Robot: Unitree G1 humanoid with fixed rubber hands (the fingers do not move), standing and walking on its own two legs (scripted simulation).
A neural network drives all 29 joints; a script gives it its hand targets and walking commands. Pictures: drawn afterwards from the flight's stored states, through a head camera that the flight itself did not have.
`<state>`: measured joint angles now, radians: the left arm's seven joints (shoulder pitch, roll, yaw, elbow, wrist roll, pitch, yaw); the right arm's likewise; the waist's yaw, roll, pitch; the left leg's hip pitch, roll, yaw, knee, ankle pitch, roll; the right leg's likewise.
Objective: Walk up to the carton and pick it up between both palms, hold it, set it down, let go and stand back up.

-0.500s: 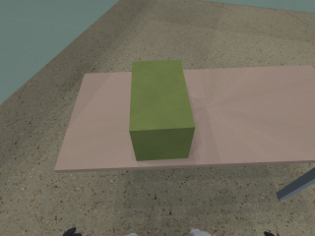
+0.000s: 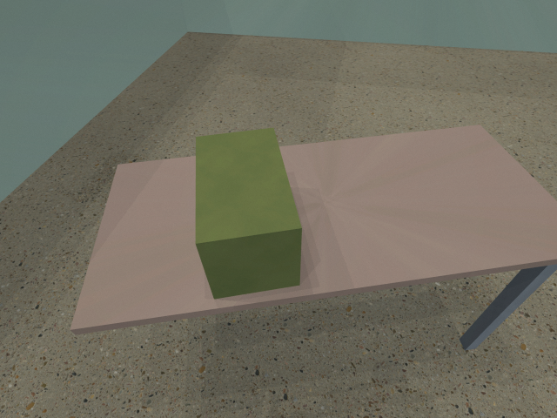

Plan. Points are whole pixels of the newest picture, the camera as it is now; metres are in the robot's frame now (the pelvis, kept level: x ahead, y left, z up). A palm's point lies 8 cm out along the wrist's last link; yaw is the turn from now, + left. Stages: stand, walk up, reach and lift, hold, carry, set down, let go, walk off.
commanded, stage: walk up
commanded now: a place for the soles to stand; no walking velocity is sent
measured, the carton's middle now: (245, 208) +0.55 +0.10 -0.05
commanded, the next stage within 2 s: none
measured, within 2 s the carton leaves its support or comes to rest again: neither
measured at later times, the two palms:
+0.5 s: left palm out of the picture +0.05 +0.25 -0.13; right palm out of the picture +0.09 -0.25 -0.12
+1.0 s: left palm out of the picture +0.01 +0.26 -0.14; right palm out of the picture +0.15 -0.24 -0.11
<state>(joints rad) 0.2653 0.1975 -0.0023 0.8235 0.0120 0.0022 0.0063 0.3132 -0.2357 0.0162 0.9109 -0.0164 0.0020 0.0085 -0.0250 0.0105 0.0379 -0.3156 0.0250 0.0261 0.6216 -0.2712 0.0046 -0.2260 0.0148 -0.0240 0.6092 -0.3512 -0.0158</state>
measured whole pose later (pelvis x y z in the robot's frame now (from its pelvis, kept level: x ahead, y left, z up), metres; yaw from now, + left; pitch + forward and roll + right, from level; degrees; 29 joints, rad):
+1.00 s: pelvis +0.01 -0.01 -0.01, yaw +14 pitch -2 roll -2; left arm 0.21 0.28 -0.01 0.88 0.03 0.07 0.00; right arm 0.27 -0.25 0.00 0.79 -0.01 -0.01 -0.02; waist 0.01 -0.01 0.08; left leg -0.40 -0.08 -0.19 0.74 -0.30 0.00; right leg -0.19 -0.05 -0.26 0.66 -0.44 -0.02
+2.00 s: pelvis +0.03 +0.01 +0.00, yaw +19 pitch -1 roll -2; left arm 0.27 0.29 -0.02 0.97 0.02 0.04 0.01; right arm 0.29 -0.23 0.04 0.92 0.00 -0.01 -0.04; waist 0.01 -0.02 0.05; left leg -0.35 -0.12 -0.22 0.67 -0.29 0.02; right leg -0.10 -0.01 -0.21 0.54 -0.42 -0.02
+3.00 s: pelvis +0.02 +0.00 -0.02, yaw +13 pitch +4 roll +0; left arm 0.22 0.34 0.02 0.75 -0.04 0.36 0.03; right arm 0.02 -0.22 -0.05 1.02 -0.07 0.01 0.04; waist 0.04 -0.07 -0.01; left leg -0.54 -0.09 -0.09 0.82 -0.35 0.02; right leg -0.37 -0.03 -0.10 0.81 -0.51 -0.02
